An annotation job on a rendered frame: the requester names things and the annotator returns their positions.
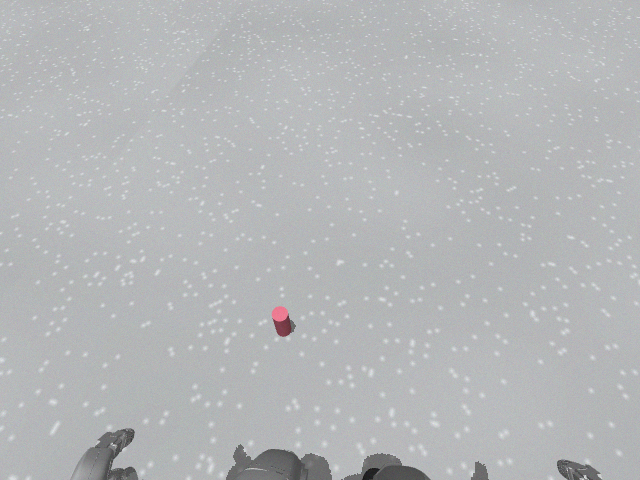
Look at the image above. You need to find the can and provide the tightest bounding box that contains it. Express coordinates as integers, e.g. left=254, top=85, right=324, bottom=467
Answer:
left=272, top=306, right=291, bottom=337

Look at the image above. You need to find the right robot hand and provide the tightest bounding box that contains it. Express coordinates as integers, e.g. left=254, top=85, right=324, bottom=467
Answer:
left=557, top=460, right=602, bottom=480

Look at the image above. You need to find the left robot hand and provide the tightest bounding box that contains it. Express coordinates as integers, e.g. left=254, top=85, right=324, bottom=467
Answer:
left=70, top=428, right=138, bottom=480

